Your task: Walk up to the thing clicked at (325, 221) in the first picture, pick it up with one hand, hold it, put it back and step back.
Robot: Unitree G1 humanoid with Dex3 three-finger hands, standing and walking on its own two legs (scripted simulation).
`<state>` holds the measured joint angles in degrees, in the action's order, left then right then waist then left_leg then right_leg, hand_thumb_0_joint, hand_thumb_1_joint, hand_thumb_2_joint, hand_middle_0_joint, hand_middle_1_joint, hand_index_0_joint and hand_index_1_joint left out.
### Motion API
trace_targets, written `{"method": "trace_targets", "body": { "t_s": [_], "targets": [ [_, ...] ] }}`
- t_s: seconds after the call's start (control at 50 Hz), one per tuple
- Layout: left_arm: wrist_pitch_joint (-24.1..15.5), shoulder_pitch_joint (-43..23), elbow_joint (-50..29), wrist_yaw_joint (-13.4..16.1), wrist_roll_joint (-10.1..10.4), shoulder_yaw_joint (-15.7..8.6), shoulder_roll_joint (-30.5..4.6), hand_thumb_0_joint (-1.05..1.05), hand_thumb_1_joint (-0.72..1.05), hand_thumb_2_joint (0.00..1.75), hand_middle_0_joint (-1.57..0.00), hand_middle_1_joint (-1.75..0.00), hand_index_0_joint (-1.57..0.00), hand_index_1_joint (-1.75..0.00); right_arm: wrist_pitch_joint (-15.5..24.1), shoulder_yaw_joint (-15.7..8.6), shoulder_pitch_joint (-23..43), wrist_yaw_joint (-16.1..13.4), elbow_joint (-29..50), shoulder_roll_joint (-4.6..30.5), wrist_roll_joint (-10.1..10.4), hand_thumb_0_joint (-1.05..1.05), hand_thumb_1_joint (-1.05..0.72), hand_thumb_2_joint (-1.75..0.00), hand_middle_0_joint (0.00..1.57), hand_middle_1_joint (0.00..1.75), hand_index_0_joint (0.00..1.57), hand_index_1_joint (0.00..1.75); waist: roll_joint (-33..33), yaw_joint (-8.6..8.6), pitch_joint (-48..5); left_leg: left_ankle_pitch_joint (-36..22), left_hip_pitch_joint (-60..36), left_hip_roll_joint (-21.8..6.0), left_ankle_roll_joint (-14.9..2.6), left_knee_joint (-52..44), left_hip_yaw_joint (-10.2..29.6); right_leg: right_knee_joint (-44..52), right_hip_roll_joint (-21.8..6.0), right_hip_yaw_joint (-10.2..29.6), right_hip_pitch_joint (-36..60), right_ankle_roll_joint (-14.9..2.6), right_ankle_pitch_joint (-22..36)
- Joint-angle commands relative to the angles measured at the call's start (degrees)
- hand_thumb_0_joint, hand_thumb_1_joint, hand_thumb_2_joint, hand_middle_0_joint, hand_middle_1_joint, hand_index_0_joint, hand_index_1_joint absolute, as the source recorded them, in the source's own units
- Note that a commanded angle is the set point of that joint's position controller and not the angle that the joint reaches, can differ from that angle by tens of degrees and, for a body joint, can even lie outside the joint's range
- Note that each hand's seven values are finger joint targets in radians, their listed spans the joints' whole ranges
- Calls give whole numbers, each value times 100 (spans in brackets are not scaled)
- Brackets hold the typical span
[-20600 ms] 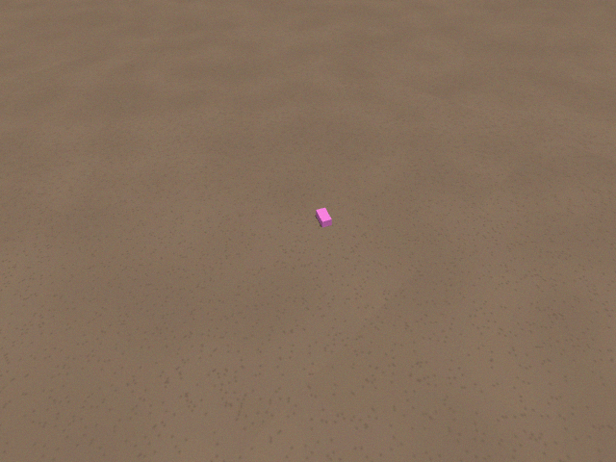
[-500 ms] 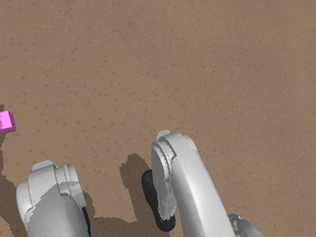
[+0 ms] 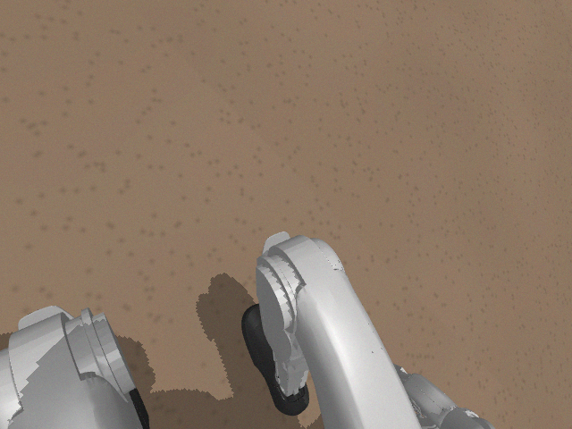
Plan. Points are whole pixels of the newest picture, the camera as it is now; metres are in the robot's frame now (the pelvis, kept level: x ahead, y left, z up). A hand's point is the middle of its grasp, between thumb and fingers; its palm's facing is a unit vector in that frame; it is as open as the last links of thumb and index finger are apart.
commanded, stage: rest palm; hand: left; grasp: from above
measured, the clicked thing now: out of the picture +0.43 +0.34 -0.28
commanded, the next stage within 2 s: close in 0.20 s
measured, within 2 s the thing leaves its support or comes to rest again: neither
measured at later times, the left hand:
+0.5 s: hand out of the picture +0.42 +0.32 -0.24, palm faces -0.40 -0.12 -0.91, open 13.4 cm
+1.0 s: hand out of the picture +0.42 +0.32 -0.24, palm faces -0.41 -0.13 -0.90, open 10.7 cm
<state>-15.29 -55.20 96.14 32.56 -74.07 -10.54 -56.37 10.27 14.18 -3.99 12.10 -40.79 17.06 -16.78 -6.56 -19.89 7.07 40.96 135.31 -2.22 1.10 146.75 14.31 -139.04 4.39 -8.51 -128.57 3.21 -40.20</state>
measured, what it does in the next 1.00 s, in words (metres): stands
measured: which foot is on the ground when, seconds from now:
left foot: down 0.00-1.00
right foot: down 0.00-1.00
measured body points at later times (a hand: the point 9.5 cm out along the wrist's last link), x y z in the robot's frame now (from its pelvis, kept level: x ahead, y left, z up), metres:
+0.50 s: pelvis +0.00 +0.00 +0.00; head +0.25 +0.13 +0.35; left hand +0.44 +0.33 -0.19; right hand +0.08 -0.26 -0.06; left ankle +0.06 +0.13 -0.26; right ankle +0.10 -0.12 -0.26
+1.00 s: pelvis +0.00 +0.00 +0.00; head +0.26 +0.13 +0.34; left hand +0.44 +0.33 -0.19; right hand +0.07 -0.25 -0.07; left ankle +0.06 +0.13 -0.26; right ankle +0.10 -0.12 -0.26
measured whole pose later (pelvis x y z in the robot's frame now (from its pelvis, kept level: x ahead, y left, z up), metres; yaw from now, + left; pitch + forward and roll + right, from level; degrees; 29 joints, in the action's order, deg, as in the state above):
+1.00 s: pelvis +0.00 +0.00 +0.00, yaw -2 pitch +25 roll -14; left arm -17.0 -53.9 96.9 39.0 -75.1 -6.9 -56.0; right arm 14.0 16.9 -2.4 15.3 -41.0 18.7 -17.8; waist -8.7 -19.6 8.8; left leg 41.6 133.9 -2.4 0.9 148.1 16.3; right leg -138.5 5.2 -10.1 -126.4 3.5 -39.8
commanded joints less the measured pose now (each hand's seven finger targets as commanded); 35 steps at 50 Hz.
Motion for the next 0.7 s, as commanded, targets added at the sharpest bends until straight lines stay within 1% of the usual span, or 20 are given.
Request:
{"method": "trace_targets", "body": {
  "t_s": [0.0, 0.04, 0.06, 0.08, 0.1, 0.18, 0.2, 0.24, 0.28, 0.3, 0.32, 0.36, 0.44, 0.46, 0.5, 0.52, 0.54, 0.56, 0.62, 0.68],
  "targets": [
    [-220, -1204, -744, 143, 137, 17, -1438, 0, -57, 101, -7, -95, -5, -97, -61, -501, -1092, -41, -45, 1809, 47, 0, -89, -90, 20, 30, 20, 30, 2621, -41, -3822, -1347, -2767, -57, -211, -1302, -657, 1307, 176, -551, 2215, -387, 1774],
    [-300, -1217, -755, 188, 67, 62, -1406, 0, -56, 101, -7, -94, -5, -96, -56, -434, -1126, -15, -38, 1794, 25, 0, -89, -90, 20, 30, 20, 30, 2576, -106, -3751, -1417, -2853, -60, -199, -1272, -643, 1263, 176, -604, 2185, -376, 1815],
    [-356, -1185, -721, 262, 102, -45, -1476, 0, -56, 101, -7, -94, -5, -96, -77, -387, -1096, -22, -68, 1786, 5, 0, -89, -90, 20, 30, 20, 30, 2556, -76, -3762, -1346, -2781, -64, -201, -1310, -609, 1300, 190, -642, 2178, -381, 1754],
    [-385, -1161, -698, 292, 28, 66, -1408, 0, -56, 102, -7, -94, -5, -96, -70, -445, -1071, -29, -38, 1859, -3, 0, -89, -90, 20, 30, 20, 30, 2599, -96, -3740, -1321, -2862, -58, -188, -1314, -630, 1286, 199, -614, 2163, -389, 1728],
    [-410, -1216, -735, 340, -4, 55, -1410, 0, -56, 101, -7, -93, -5, -95, -55, -466, -1090, -17, -43, 1879, 1, 0, -89, -90, 20, 30, 20, 30, 2705, -107, -3639, -1342, -2899, -67, -171, -1324, -633, 1269, 188, -648, 2093, -388, 1728],
    [-385, -1137, -647, 594, -141, 65, -1392, 0, -55, 102, -7, -94, -5, -96, -20, -430, -948, -7, -55, 1890, -51, 0, -89, -90, 20, 30, 20, 30, 2688, -39, -3631, -1223, -2936, -80, -146, -1397, -597, 1272, 237, -699, 1978, -418, 1582],
    [-361, -1147, -531, 643, -121, 249, -1175, 0, -55, 102, -7, -94, -5, -96, 2, -417, -879, 4, -65, 1882, -43, 0, -89, -90, 20, 30, 20, 30, 2757, -76, -3480, -1072, -2850, -62, -140, -1433, -603, 1258, 225, -716, 1859, -435, 1427],
    [-277, -1222, -528, 740, -180, 253, -1273, 0, -55, 101, -7, -94, -5, -96, 75, -413, -841, 40, -60, 1932, -66, 0, -89, -90, 20, 30, 20, 30, 2788, -74, -3465, -1128, -2948, -77, -121, -1417, -603, 1217, 243, -729, 1831, -430, 1495],
    [-176, -1182, -371, 839, -159, 344, -1148, 0, -55, 102, -7, -93, -5, -95, 120, -410, -784, 53, -106, 1946, -35, 0, -89, -90, 20, 30, 20, 30, 2759, -72, -3459, -1115, -2863, -84, -132, -1414, -579, 1229, 265, -723, 1812, -438, 1493],
    [-146, -1278, -476, 888, -121, 326, -1189, 0, -47, 94, -13, -93, -13, -93, 163, -409, -778, 76, -111, 1973, -51, 0, -88, -90, 20, 30, 20, 30, 2704, -94, -3427, -1091, -2828, -76, -136, -1402, -568, 1235, 241, -757, 1798, -419, 1477],
    [-97, -1290, -496, 939, -141, 334, -1217, 0, -39, 93, -17, -91, -17, -91, 195, -412, -734, 87, -97, 1979, -32, 0, -88, -90, 20, 30, 20, 30, 2763, -62, -3422, -1091, -2836, -87, -131, -1429, -575, 1238, 264, -715, 1819, -437, 1476],
    [23, -1201, -249, 992, -91, 384, -1087, 0, -30, 87, -22, -88, -23, -87, 230, -390, -755, 117, -167, 1987, -26, 0, -88, -90, 20, 30, 20, 30, 2684, -90, -3392, -1098, -2785, -85, -136, -1442, -574, 1264, 268, -750, 1776, -417, 1483],
    [165, -1386, -313, 963, 18, 418, -1169, 0, -23, 77, -26, -84, -28, -82, 338, -380, -675, 162, -81, 2027, 11, 0, -88, -90, 20, 30, 20, 30, 2754, -104, -3423, -1046, -2775, -95, -142, -1451, -558, 1266, 255, -721, 1815, -423, 1452],
    [189, -1334, -181, 927, 61, 356, -1162, 0, -23, 76, -27, -83, -28, -81, 369, -368, -691, 174, -33, 2030, 11, 0, -89, -90, 20, 30, 20, 30, 2722, -132, -3367, -1063, -2827, -98, -137, -1435, -537, 1221, 236, -757, 1802, -412, 1503],
    [221, -1196, -147, 904, 37, 109, -1461, 0, -19, 74, -30, -81, -32, -79, 357, -414, -736, 169, -63, 2079, 6, 0, -89, -90, 20, 30, 20, 30, 2765, -76, -3397, -1064, -2825, -116, -119, -1490, -510, 1225, 253, -736, 1891, -431, 1464],
    [236, -1257, -99, 829, 24, 209, -1290, 0, -17, 71, -31, -80, -33, -77, 374, -395, -716, 193, 19, 2037, 10, 0, -89, -90, 20, 30, 20, 30, 2726, -149, -3284, -1029, -2824, -97, -123, -1464, -497, 1161, 206, -771, 1749, -418, 1453],
    [207, -1237, -120, 788, 66, 149, -1317, 0, -15, 69, -32, -79, -34, -77, 375, -384, -754, 204, -34, 2039, -20, 0, -89, -90, 20, 30, 20, 30, 2815, -185, -3327, -1103, -2912, -114, -104, -1504, -473, 1147, 216, -796, 1816, -421, 1491],
    [193, -1258, -133, 724, 112, 244, -1191, 0, -14, 68, -33, -79, -35, -76, 388, -375, -729, 215, 10, 2035, -32, 0, -89, -90, 20, 30, 20, 30, 2807, -217, -3293, -1125, -2883, -105, -119, -1426, -484, 1155, 213, -788, 1827, -408, 1560],
    [78, -1273, -284, 607, 174, 214, -1356, 0, -11, 66, -36, -76, -38, -73, 421, -313, -736, 218, 12, 2003, 12, 0, -89, -90, 20, 30, 20, 30, 2683, -216, -3317, -1109, -2785, -100, -158, -1344, -519, 1238, 209, -751, 2005, -383, 1574],
    [-55, -1180, -281, 541, 192, 286, -1302, 0, -7, 64, -41, -71, -43, -69, 389, -290, -773, 206, -14, 1982, 3, 0, -89, -90, 20, 30, 20, 30, 2691, -200, -3421, -1193, -2824, -119, -144, -1328, -525, 1259, 234, -730, 2132, -388, 1632]
  ]
}}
